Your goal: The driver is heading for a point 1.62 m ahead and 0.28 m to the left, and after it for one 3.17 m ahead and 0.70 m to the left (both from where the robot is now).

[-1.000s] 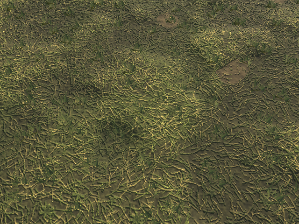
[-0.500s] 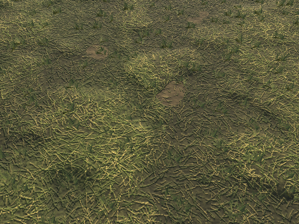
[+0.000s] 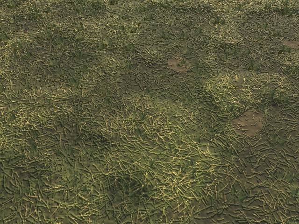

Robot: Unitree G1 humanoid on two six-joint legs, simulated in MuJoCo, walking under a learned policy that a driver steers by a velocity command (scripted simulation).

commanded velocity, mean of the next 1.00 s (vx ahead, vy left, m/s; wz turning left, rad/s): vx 0.49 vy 0.00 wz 0.30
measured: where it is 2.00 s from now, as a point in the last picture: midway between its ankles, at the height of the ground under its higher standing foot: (125, 152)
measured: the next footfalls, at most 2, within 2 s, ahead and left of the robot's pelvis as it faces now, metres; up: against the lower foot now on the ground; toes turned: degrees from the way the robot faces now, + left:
left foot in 0.14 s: +0.24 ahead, +0.15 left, +0.00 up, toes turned +7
right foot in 0.66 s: +0.56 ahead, +0.01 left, +0.00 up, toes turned +16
